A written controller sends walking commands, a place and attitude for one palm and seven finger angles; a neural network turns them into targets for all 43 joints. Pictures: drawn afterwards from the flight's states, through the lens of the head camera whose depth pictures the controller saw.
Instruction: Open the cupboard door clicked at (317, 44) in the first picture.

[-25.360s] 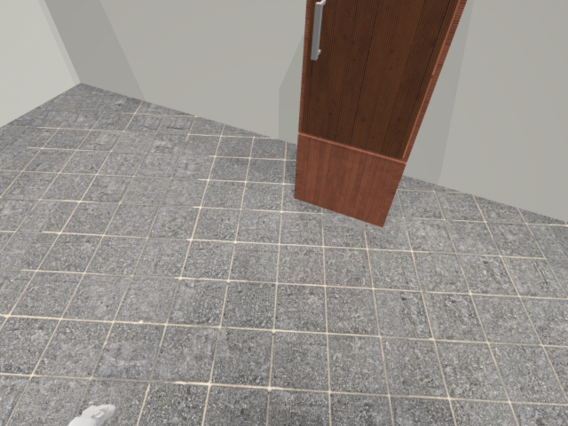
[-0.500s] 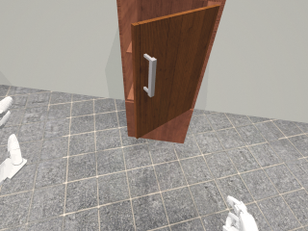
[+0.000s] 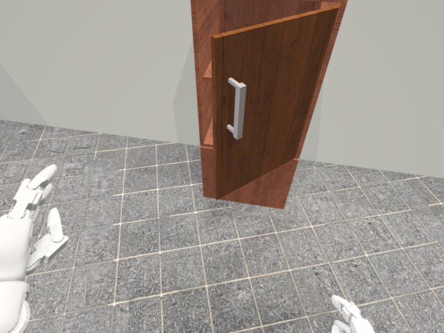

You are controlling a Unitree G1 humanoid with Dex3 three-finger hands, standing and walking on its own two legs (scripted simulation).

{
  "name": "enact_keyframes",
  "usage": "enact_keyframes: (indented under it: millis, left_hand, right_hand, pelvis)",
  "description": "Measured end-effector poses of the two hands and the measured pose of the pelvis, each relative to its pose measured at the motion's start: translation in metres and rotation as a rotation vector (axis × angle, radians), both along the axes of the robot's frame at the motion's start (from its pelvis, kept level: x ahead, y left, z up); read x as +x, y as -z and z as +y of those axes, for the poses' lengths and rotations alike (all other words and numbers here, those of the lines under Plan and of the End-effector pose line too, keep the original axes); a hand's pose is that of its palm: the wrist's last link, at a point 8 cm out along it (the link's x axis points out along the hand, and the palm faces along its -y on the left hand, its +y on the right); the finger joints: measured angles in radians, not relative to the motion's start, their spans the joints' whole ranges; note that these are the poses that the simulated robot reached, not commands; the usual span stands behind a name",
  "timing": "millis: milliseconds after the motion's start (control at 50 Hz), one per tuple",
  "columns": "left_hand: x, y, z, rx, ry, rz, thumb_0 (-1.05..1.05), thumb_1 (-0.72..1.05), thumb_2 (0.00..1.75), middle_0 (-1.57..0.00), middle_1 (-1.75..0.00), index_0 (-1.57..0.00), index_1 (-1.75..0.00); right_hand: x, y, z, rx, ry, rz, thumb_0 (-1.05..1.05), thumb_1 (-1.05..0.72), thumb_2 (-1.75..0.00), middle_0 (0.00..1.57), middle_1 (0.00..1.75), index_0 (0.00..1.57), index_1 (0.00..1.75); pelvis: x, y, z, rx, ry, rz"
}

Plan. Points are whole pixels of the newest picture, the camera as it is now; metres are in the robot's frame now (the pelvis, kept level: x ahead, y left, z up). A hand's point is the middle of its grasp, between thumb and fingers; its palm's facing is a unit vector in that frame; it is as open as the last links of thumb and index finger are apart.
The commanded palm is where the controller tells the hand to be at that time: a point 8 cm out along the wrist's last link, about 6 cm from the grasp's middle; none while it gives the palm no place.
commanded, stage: let the arm hang, fingers relaxed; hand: left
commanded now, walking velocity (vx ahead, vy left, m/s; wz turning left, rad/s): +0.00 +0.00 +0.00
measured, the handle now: (235, 109) +0.65 +0.02 +0.06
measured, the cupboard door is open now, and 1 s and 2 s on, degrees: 44 44 44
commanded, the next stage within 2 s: look to check the result in 1.04 s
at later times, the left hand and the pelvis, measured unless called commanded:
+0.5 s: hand out of the picture -0.02 +0.19 -0.17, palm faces +0.03 -0.97 -0.24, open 7.3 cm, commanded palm none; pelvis +0.00 -0.03 +0.00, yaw +2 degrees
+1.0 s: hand out of the picture +0.10 +0.19 -0.15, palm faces +0.02 -0.96 -0.28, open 7.4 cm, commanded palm none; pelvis +0.03 -0.03 +0.01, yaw +1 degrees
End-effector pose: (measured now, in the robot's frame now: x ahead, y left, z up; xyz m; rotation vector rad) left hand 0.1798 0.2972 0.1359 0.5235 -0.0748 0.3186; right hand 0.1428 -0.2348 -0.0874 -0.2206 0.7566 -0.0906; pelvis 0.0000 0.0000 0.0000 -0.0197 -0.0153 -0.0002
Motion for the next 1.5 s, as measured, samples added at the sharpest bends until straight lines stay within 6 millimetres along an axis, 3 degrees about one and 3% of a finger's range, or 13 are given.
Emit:
enact_keyframes:
  millis: [40,80,160,240,300,400,520,600,720,860,980,1180,1500]
  left_hand:
    - [0.008,0.058,0.003,-0.074,-0.029,0.255,0.00,0.90,0.90,-0.20,-0.30,-0.21,-0.30]
    - [0.001,0.118,-0.003,-0.141,-0.056,0.517,0.00,0.90,0.90,-0.20,-0.30,-0.20,-0.30]
    - [-0.049,0.212,-0.037,-0.273,-0.069,0.927,0.01,0.90,0.90,-0.20,-0.30,-0.20,-0.30]
    - [-0.109,0.268,-0.076,-0.416,-0.081,1.184,0.01,0.91,0.90,-0.20,-0.30,-0.21,-0.30]
    - [-0.146,0.287,-0.091,-0.488,-0.131,1.302,0.01,0.93,0.90,-0.20,-0.30,-0.21,-0.30]
    - [-0.187,0.289,-0.084,-0.524,-0.231,1.397,0.01,0.94,0.90,-0.21,-0.30,-0.21,-0.30]
    - [-0.201,0.273,-0.060,-0.477,-0.335,1.416,0.01,0.92,0.90,-0.20,-0.30,-0.21,-0.30]
    - [-0.191,0.263,-0.046,-0.434,-0.365,1.389,0.01,0.91,0.90,-0.20,-0.30,-0.21,-0.30]
    - [-0.155,0.254,-0.038,-0.401,-0.350,1.311,0.01,0.91,0.90,-0.20,-0.30,-0.20,-0.30]
    - [-0.111,0.253,-0.047,-0.408,-0.285,1.235,0.00,0.91,0.90,-0.20,-0.30,-0.20,-0.30]
    - [-0.089,0.255,-0.059,-0.422,-0.240,1.219,0.00,0.91,0.90,-0.20,-0.30,-0.21,-0.30]
    - [-0.088,0.257,-0.064,-0.428,-0.252,1.260,0.00,0.90,0.90,-0.20,-0.30,-0.21,-0.30]
    - [-0.095,0.253,-0.059,-0.407,-0.307,1.300,0.00,0.90,0.90,-0.20,-0.30,-0.21,-0.30]
  right_hand:
    - [-0.003,0.016,-0.007,0.009,0.002,0.063,0.01,-0.90,-0.89,0.20,0.30,0.20,0.30]
    - [-0.010,0.027,-0.016,0.013,0.023,0.112,0.01,-0.90,-0.89,0.20,0.30,0.20,0.30]
    - [-0.040,0.037,-0.035,-0.006,0.065,0.227,0.01,-0.91,-0.89,0.20,0.30,0.20,0.30]
    - [-0.084,0.039,-0.052,-0.060,0.097,0.395,0.01,-0.91,-0.89,0.20,0.30,0.20,0.30]
    - [-0.117,0.037,-0.059,-0.091,0.119,0.521,0.01,-0.91,-0.89,0.20,0.30,0.20,0.30]
    - [-0.151,0.038,-0.058,-0.092,0.132,0.661,0.01,-0.91,-0.90,0.20,0.30,0.20,0.30]
    - [-0.150,0.048,-0.046,-0.039,0.124,0.678,0.01,-0.91,-0.90,0.20,0.30,0.20,0.30]
    - [-0.133,0.055,-0.038,-0.003,0.111,0.639,0.01,-0.91,-0.89,0.20,0.30,0.20,0.30]
    - [-0.104,0.057,-0.034,0.019,0.092,0.576,0.01,-0.91,-0.89,0.20,0.30,0.20,0.30]
    - [-0.078,0.050,-0.041,-0.003,0.086,0.532,0.00,-0.91,-0.89,0.20,0.30,0.20,0.30]
    - [-0.063,0.043,-0.052,-0.032,0.094,0.516,0.00,-0.91,-0.89,0.20,0.30,0.20,0.30]
    - [-0.052,0.039,-0.063,-0.057,0.100,0.529,0.00,-0.91,-0.89,0.20,0.30,0.20,0.30]
    - [-0.038,0.045,-0.061,-0.033,0.090,0.540,0.00,-0.91,-0.89,0.20,0.30,0.20,0.30]
  pelvis:
    - [-0.004,0.004,0.002,0.009,0.000,0.006]
    - [-0.007,0.007,0.001,0.022,0.004,0.004]
    - [-0.011,0.009,-0.007,0.030,0.010,-0.004]
    - [-0.012,0.009,-0.015,0.023,-0.003,-0.012]
    - [-0.011,0.007,-0.020,0.016,-0.013,-0.013]
    - [-0.007,0.003,-0.024,0.010,-0.026,-0.009]
    - [-0.001,-0.001,-0.026,0.011,-0.028,-0.014]
    - [0.002,-0.002,-0.026,0.013,-0.024,-0.017]
    - [0.009,-0.003,-0.026,0.016,-0.021,-0.019]
    - [0.019,-0.006,-0.027,0.022,-0.019,-0.019]
    - [0.026,-0.007,-0.028,0.024,-0.018,-0.016]
    - [0.037,-0.009,-0.032,0.024,-0.017,-0.011]
    - [0.051,-0.010,-0.037,0.026,-0.013,-0.007]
